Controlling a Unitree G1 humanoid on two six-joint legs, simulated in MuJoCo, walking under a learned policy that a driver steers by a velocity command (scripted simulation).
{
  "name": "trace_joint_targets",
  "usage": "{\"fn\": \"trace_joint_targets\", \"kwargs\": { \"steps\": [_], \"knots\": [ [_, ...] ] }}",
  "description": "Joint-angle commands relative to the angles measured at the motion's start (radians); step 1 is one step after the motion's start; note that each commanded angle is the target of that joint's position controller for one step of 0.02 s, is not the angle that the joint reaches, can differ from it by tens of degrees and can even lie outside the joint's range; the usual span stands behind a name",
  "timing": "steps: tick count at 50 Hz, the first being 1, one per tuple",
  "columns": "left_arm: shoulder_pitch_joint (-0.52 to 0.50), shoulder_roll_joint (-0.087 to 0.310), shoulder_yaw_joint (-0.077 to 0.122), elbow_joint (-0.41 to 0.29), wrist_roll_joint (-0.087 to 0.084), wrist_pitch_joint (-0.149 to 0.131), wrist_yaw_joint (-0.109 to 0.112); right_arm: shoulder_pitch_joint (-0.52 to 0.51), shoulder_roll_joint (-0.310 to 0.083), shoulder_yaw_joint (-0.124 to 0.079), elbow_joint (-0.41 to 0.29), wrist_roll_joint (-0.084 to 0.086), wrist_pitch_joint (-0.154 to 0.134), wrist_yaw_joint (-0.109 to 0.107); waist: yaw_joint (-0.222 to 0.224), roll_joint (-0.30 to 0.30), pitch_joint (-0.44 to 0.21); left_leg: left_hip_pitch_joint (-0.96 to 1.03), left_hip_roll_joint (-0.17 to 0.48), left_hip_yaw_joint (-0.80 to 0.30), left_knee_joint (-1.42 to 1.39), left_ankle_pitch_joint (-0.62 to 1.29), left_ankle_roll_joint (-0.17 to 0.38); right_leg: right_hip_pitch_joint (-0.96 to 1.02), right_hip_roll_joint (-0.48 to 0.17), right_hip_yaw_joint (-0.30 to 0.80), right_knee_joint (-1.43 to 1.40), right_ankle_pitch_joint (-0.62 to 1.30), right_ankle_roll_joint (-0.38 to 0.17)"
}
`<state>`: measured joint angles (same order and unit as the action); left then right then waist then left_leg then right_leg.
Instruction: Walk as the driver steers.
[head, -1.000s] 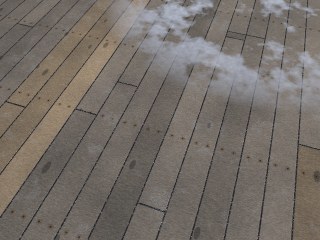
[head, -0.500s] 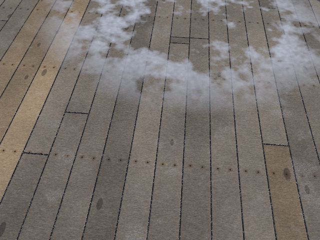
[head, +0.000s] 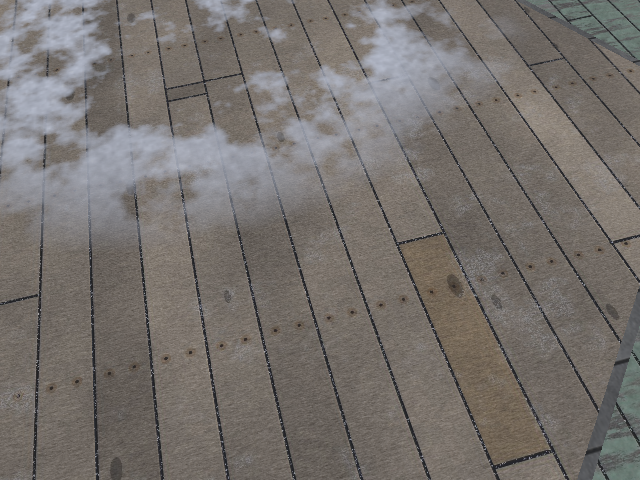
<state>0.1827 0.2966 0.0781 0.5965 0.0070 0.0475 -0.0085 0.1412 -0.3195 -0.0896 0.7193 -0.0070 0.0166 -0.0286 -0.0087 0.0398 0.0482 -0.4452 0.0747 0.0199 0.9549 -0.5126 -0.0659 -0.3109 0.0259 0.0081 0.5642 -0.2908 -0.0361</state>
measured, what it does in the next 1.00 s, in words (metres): steps on the spot: left foot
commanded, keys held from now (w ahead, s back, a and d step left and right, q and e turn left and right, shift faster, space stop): e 0.02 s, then no key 0.98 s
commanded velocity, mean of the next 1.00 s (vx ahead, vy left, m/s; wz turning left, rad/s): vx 0.00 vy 0.00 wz -0.15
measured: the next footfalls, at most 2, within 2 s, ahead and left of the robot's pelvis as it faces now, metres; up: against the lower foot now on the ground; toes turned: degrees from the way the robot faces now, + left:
left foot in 0.34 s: +0.06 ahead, +0.14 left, +0.00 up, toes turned -7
right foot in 1.58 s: +0.13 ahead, -0.12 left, +0.00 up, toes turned -7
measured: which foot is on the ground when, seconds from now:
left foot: up 0.00-0.32, down 0.34-1.00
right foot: down 0.00-1.00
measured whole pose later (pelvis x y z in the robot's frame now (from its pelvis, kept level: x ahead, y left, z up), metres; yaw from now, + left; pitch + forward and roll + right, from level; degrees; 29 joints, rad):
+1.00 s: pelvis +0.02 +0.04 +0.01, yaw -6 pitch -2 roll +0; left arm 0.22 0.23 0.05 0.88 0.01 0.03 0.05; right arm 0.19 -0.24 -0.02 0.84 -0.01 -0.03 0.00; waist 0.00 0.00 0.04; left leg -0.18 -0.03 0.00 0.49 -0.28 0.03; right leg -0.19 0.03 0.13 0.49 -0.26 0.03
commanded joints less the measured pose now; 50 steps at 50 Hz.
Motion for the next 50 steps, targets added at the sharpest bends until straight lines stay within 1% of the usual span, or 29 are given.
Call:
{"fn": "trace_joint_targets", "kwargs": {
  "steps": [1, 2, 3, 5, 8, 9, 11, 13, 14, 15, 16, 17, 18, 19, 20, 21, 22, 23, 24, 28, 32, 36, 41, 50],
  "knots": [
    [-0.005, 0.176, 0.049, -0.061, -0.008, -0.040, 0.015, -0.058, -0.109, -0.032, -0.085, -0.001, -0.016, -0.017, 0.022, -0.152, -0.122, -0.248, -0.023, -0.093, 0.208, 0.022, 0.000, 0.234, -0.268, 0.332, -0.210, 0.477, -0.205],
    [-0.040, 0.158, 0.039, -0.063, -0.020, -0.036, 0.021, -0.034, -0.115, -0.035, -0.076, -0.006, -0.013, -0.020, 0.005, -0.162, -0.122, -0.222, -0.027, -0.088, 0.197, 0.073, -0.010, 0.210, -0.250, 0.301, -0.209, 0.495, -0.190],
    [-0.043, 0.144, 0.030, -0.064, -0.016, -0.033, 0.027, -0.018, -0.105, -0.033, -0.067, -0.005, -0.013, -0.016, -0.002, -0.173, -0.137, -0.179, -0.039, -0.078, 0.207, 0.108, -0.017, 0.190, -0.235, 0.282, -0.206, 0.538, -0.187],
    [-0.039, 0.131, 0.023, -0.054, -0.006, -0.034, 0.034, 0.002, -0.081, -0.025, -0.057, 0.005, -0.013, -0.009, -0.004, -0.170, -0.161, -0.140, -0.046, -0.068, 0.146, 0.151, -0.025, 0.202, -0.221, 0.255, -0.203, 0.546, -0.190],
    [-0.028, 0.133, 0.021, -0.036, -0.004, -0.032, 0.039, -0.029, -0.050, -0.008, -0.063, 0.007, -0.011, -0.003, 0.018, -0.176, -0.154, -0.081, -0.039, -0.068, -0.030, 0.170, -0.025, 0.203, -0.214, 0.260, -0.201, 0.457, -0.185],
    [-0.030, 0.137, 0.021, -0.033, -0.002, -0.030, 0.038, -0.034, -0.048, -0.005, -0.064, 0.007, -0.011, 0.001, 0.024, -0.184, -0.146, -0.049, -0.038, -0.066, -0.077, 0.165, -0.023, 0.185, -0.216, 0.269, -0.203, 0.417, -0.188],
    [-0.035, 0.143, 0.020, -0.026, 0.002, -0.027, 0.032, -0.037, -0.055, -0.004, -0.066, 0.010, -0.011, 0.006, 0.035, -0.193, -0.125, 0.019, -0.040, -0.059, -0.160, 0.144, -0.015, 0.139, -0.218, 0.290, -0.206, 0.347, -0.195],
    [-0.037, 0.138, 0.014, -0.014, 0.002, -0.026, 0.023, -0.034, -0.062, -0.005, -0.068, 0.014, -0.014, 0.011, 0.040, -0.194, -0.106, 0.071, -0.046, -0.053, -0.236, 0.135, -0.006, 0.114, -0.220, 0.320, -0.201, 0.309, -0.198],
    [-0.043, 0.130, 0.010, -0.008, -0.001, -0.026, 0.020, -0.026, -0.059, -0.004, -0.067, 0.015, -0.017, 0.013, 0.035, -0.190, -0.100, 0.099, -0.049, -0.051, -0.292, 0.147, 0.000, 0.107, -0.217, 0.332, -0.193, 0.301, -0.193],
    [-0.059, 0.117, 0.003, -0.003, -0.006, -0.026, 0.019, -0.006, -0.049, -0.001, -0.060, 0.014, -0.022, 0.017, 0.014, -0.177, -0.097, 0.151, -0.054, -0.043, -0.388, 0.205, 0.010, 0.094, -0.203, 0.332, -0.176, 0.295, -0.178],
    [-0.065, 0.098, -0.006, 0.005, -0.012, -0.027, 0.018, 0.021, -0.035, 0.004, -0.050, 0.007, -0.029, 0.022, -0.012, -0.158, -0.096, 0.235, -0.058, -0.035, -0.536, 0.332, 0.024, 0.068, -0.181, 0.322, -0.163, 0.277, -0.148],
    [-0.029, 0.071, -0.016, 0.019, -0.005, -0.035, 0.018, 0.030, -0.049, 0.005, -0.051, -0.009, -0.035, 0.022, -0.006, -0.120, -0.112, 0.329, -0.016, -0.085, -0.590, 0.468, 0.043, 0.033, -0.149, 0.312, -0.153, 0.217, -0.097],
    [0.012, 0.055, -0.021, 0.025, 0.017, -0.044, 0.016, 0.044, -0.115, -0.004, -0.061, -0.021, -0.037, 0.017, 0.030, 0.002, -0.139, 0.400, 0.100, -0.183, -0.566, 0.684, 0.086, -0.010, -0.078, 0.244, -0.072, 0.098, -0.040],
    [0.053, 0.041, -0.019, 0.032, 0.013, -0.048, 0.016, -0.008, -0.116, -0.002, -0.045, -0.020, -0.038, 0.021, 0.092, 0.145, -0.137, 0.285, 0.132, -0.218, -0.559, 0.586, 0.167, 0.047, -0.012, 0.142, -0.085, -0.021, 0.007],
    [0.019, 0.075, -0.016, 0.045, 0.023, -0.045, 0.020, -0.049, -0.049, 0.015, -0.065, -0.015, -0.043, 0.029, 0.061, 0.114, -0.117, 0.223, 0.100, -0.209, -0.587, 0.432, 0.173, 0.104, -0.024, 0.137, -0.097, 0.012, 0.034],
    [-0.019, 0.089, -0.008, 0.045, 0.019, -0.040, 0.021, -0.054, -0.036, 0.019, -0.062, -0.016, -0.046, 0.030, 0.042, 0.093, -0.092, 0.219, 0.061, -0.174, -0.584, 0.343, 0.140, 0.088, -0.019, 0.138, -0.096, 0.039, 0.031],
    [-0.035, 0.084, -0.007, 0.049, 0.013, -0.033, 0.024, -0.045, -0.051, 0.018, -0.060, -0.015, -0.051, 0.030, 0.030, 0.074, -0.076, 0.214, 0.036, -0.150, -0.576, 0.318, 0.115, 0.083, -0.021, 0.144, -0.093, 0.066, 0.022],
    [-0.036, 0.081, -0.008, 0.047, 0.013, -0.027, 0.025, -0.034, -0.056, 0.018, -0.056, -0.012, -0.057, 0.029, 0.022, 0.061, -0.064, 0.212, 0.030, -0.144, -0.573, 0.308, 0.105, 0.076, -0.025, 0.153, -0.097, 0.093, 0.017],
    [-0.032, 0.070, -0.009, 0.052, 0.010, -0.025, 0.025, -0.016, -0.055, 0.021, -0.049, -0.012, -0.061, 0.026, 0.021, 0.050, -0.061, 0.213, 0.025, -0.137, -0.566, 0.310, 0.100, 0.078, -0.030, 0.159, -0.104, 0.109, 0.013],
    [-0.012, 0.051, -0.009, 0.082, 0.007, -0.032, 0.027, 0.006, -0.041, 0.030, -0.042, -0.008, -0.059, 0.017, 0.008, -0.004, -0.063, 0.236, 0.008, -0.118, -0.540, 0.329, 0.101, 0.071, -0.033, 0.164, -0.109, 0.148, 0.018],
    [0.005, 0.046, -0.007, 0.111, 0.005, -0.035, 0.032, 0.008, -0.034, 0.036, -0.035, -0.006, -0.055, 0.017, 0.005, -0.041, -0.063, 0.244, -0.003, -0.110, -0.531, 0.342, 0.105, 0.081, -0.036, 0.167, -0.113, 0.177, 0.028],
    [0.022, 0.048, -0.005, 0.138, 0.004, -0.035, 0.039, 0.010, -0.027, 0.041, -0.018, -0.005, -0.055, 0.020, 0.007, -0.051, -0.062, 0.243, -0.012, -0.104, -0.532, 0.357, 0.106, 0.101, -0.040, 0.169, -0.113, 0.204, 0.034],
    [0.035, 0.051, -0.003, 0.173, 0.003, -0.034, 0.049, 0.016, -0.023, 0.045, 0.013, -0.003, -0.056, 0.023, 0.010, -0.045, -0.057, 0.238, -0.019, -0.099, -0.543, 0.365, 0.108, 0.123, -0.043, 0.168, -0.115, 0.225, 0.039],
    [0.042, 0.048, -0.001, 0.252, 0.000, -0.032, 0.059, 0.036, -0.028, 0.049, 0.088, 0.000, -0.057, 0.022, 0.011, -0.034, -0.041, 0.238, -0.024, -0.102, -0.573, 0.366, 0.113, 0.149, -0.043, 0.159, -0.130, 0.238, 0.049]
  ]
}}
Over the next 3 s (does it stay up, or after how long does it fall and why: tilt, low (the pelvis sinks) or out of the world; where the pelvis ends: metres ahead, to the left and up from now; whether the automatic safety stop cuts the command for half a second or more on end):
stays up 0.56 -0.06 0.01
